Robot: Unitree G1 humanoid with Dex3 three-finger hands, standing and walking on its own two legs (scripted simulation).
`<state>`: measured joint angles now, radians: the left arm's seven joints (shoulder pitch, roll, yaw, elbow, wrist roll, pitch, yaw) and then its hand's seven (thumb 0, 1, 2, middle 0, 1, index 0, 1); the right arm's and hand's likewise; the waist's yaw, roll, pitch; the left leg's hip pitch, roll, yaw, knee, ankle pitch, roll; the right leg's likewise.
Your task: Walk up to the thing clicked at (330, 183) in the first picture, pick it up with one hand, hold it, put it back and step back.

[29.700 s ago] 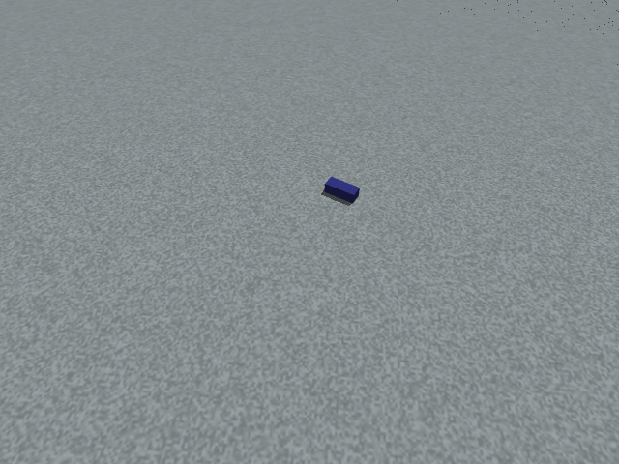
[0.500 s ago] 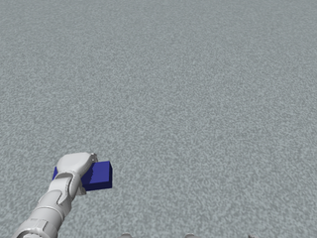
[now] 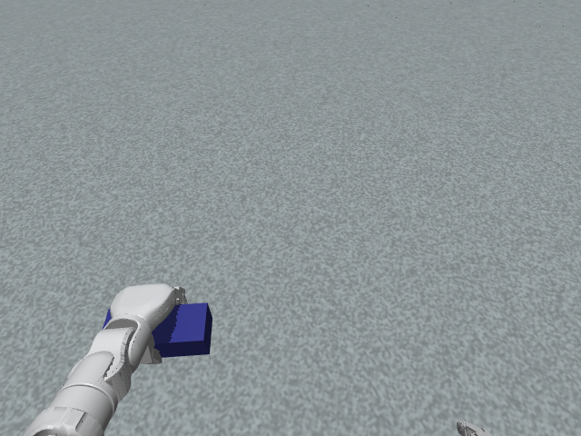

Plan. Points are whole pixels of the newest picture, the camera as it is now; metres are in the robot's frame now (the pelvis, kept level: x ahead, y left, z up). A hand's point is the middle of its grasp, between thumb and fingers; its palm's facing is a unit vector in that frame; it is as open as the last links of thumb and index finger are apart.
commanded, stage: hold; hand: left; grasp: from above
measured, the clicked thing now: (159, 331) +0.31 +0.23 -0.08
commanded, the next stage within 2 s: crouch in 1.52 s
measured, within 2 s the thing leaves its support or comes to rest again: neither
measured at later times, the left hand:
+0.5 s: hand (152, 335) +0.28 +0.22 -0.04, palm faces -0.47 -0.06 -0.88, open 9.7 cm
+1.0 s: hand (152, 336) +0.27 +0.21 -0.03, palm faces -0.47 -0.06 -0.88, open 9.7 cm
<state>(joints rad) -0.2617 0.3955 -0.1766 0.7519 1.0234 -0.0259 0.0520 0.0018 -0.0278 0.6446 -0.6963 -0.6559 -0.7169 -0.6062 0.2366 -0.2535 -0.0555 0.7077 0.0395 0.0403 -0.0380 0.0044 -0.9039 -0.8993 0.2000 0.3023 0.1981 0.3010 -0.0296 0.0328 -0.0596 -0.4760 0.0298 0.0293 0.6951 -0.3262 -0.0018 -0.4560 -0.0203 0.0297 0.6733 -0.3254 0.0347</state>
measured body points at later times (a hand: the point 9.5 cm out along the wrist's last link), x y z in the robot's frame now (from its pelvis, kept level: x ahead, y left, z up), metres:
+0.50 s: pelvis -0.01 -0.01 +0.01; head +0.01 -0.02 +0.46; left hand +0.30 +0.22 +0.01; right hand +0.12 -0.27 -0.11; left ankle +0.01 +0.12 -0.72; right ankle +0.01 -0.14 -0.72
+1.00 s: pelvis -0.01 -0.01 +0.01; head +0.00 -0.03 +0.46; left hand +0.29 +0.21 +0.02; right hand +0.14 -0.27 -0.10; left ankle +0.01 +0.12 -0.72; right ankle +0.01 -0.14 -0.72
